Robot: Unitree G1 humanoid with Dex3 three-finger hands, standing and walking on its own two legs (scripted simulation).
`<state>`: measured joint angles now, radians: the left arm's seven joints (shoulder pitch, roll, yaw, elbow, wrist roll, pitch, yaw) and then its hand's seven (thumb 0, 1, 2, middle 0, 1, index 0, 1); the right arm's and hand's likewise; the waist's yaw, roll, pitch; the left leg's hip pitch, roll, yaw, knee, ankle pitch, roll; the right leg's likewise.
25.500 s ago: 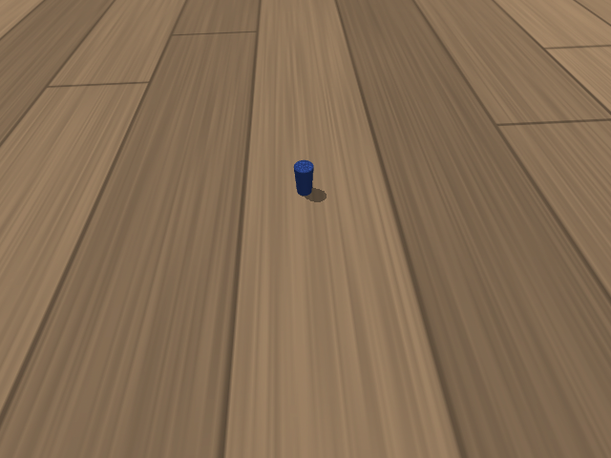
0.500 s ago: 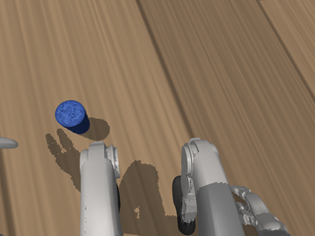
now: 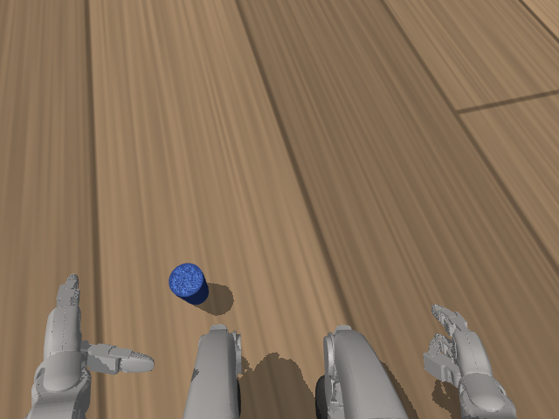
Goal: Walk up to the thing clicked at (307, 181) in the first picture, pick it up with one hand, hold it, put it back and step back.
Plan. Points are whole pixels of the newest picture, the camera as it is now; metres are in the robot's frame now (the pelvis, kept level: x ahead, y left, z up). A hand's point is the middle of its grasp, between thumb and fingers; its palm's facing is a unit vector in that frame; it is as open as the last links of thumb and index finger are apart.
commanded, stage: home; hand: left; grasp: from the side
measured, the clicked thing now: (191, 286) +0.42 +0.25 -0.52
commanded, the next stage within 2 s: none
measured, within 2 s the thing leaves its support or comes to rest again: neither
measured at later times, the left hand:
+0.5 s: hand (102, 351) +0.21 +0.20 +0.07, palm faces +0.15 -0.94 -0.29, open 17.4 cm
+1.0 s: hand (114, 358) +0.20 +0.19 +0.07, palm faces +0.14 -0.95 -0.29, open 17.4 cm
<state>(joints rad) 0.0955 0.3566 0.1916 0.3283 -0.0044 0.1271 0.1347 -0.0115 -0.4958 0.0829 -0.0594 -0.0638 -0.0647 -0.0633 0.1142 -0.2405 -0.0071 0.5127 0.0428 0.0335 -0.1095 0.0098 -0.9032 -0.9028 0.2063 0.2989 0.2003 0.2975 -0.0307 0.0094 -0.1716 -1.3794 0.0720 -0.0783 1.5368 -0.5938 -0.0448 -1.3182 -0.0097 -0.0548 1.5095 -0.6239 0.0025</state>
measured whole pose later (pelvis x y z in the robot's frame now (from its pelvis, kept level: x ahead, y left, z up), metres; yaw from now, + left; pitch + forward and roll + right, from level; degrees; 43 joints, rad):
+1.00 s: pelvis +0.04 +0.00 +0.13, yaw +2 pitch +7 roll -2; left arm 0.47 0.21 -0.01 -0.01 -0.02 0.28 0.14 -0.01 -0.54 0.06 -0.05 -0.06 -0.06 -0.06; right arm 0.28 -0.20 0.03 0.50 0.01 -0.11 -0.18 0.02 -0.90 -0.90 0.21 0.30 0.20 0.30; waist -0.02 0.03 -0.11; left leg -0.64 0.07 -0.04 0.96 -0.45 -0.04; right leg -0.57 -0.02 -0.06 0.92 -0.47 0.01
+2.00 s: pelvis +0.04 +0.01 +0.13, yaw +2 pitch +7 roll -2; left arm 0.46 0.21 -0.01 0.01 -0.02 0.27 0.13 -0.01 -0.53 0.06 -0.05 -0.06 -0.06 -0.06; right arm 0.27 -0.19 0.03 0.52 0.01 -0.12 -0.18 0.02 -0.90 -0.90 0.21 0.30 0.20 0.30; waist -0.02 0.03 -0.10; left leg -0.63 0.06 -0.03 0.95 -0.44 -0.03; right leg -0.56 -0.02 -0.05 0.90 -0.46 0.02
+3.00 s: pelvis +0.04 +0.02 +0.16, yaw +3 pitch -2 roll +0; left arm 0.24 0.34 0.02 0.89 0.03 0.00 0.03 0.01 0.89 0.90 -0.20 -0.30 -0.21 -0.30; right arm 0.21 -0.31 -0.05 0.96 -0.04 0.00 0.00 0.01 -0.91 -0.90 0.20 0.30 0.20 0.30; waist 0.01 -0.01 0.05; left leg -0.32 0.02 -0.01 0.67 -0.32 -0.01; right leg -0.27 -0.05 -0.03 0.65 -0.35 0.03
